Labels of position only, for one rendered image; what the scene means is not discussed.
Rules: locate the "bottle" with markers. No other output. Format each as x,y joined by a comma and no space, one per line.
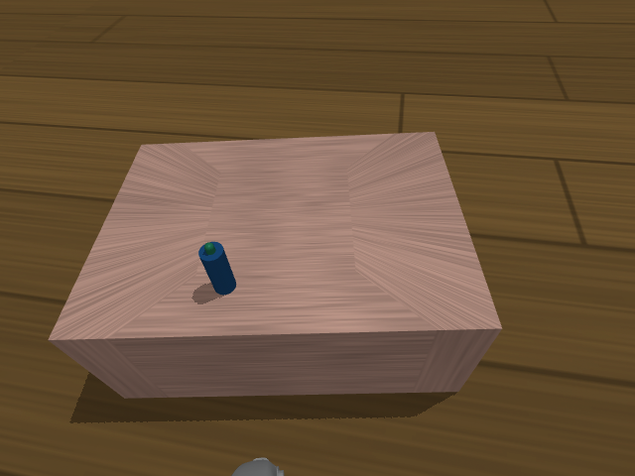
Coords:
217,267

